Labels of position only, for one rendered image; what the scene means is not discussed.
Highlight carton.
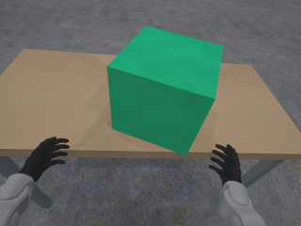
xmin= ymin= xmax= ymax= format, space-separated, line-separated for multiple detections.
xmin=107 ymin=26 xmax=224 ymax=155

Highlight robot left forearm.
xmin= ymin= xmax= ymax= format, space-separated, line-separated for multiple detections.
xmin=0 ymin=173 xmax=35 ymax=226

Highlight robot right forearm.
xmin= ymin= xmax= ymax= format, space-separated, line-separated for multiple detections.
xmin=217 ymin=181 xmax=266 ymax=226

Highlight right robot hand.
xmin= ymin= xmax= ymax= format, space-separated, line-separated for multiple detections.
xmin=208 ymin=144 xmax=242 ymax=186

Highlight table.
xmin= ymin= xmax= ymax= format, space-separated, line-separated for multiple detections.
xmin=0 ymin=48 xmax=301 ymax=208

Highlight left robot hand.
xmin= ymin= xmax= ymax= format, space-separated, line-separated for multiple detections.
xmin=19 ymin=137 xmax=70 ymax=183

